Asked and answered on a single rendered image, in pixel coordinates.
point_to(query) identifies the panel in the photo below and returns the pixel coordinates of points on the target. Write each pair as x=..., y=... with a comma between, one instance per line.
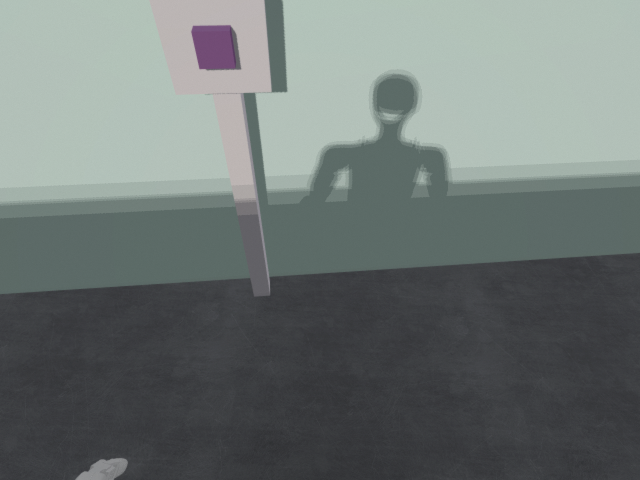
x=174, y=20

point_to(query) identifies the left robot hand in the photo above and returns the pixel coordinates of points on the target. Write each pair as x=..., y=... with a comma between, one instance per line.
x=105, y=470

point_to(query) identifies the button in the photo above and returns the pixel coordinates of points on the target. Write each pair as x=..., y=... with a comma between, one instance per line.
x=214, y=46

